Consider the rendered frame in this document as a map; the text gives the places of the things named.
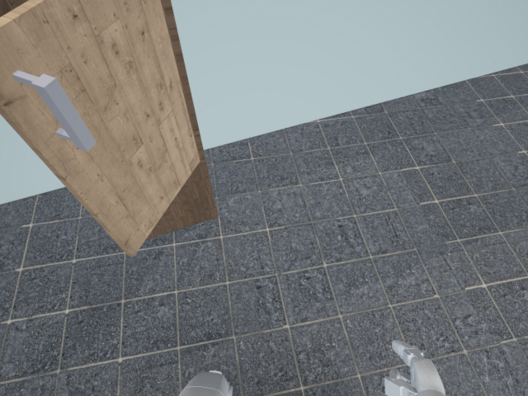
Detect cupboard door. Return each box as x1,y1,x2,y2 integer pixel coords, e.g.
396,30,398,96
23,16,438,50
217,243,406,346
0,0,200,257

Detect robot right hand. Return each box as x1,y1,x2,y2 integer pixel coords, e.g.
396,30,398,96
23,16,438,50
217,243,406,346
384,340,446,396

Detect handle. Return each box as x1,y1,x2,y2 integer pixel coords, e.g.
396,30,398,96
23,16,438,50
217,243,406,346
12,70,97,152

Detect robot left thigh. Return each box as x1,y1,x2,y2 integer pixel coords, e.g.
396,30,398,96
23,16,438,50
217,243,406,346
178,372,233,396

